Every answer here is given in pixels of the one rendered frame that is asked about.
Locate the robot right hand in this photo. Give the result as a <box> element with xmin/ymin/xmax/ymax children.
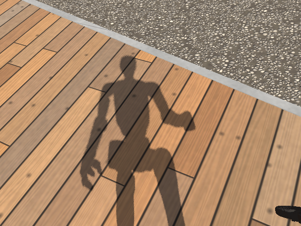
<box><xmin>275</xmin><ymin>205</ymin><xmax>301</xmax><ymax>224</ymax></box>

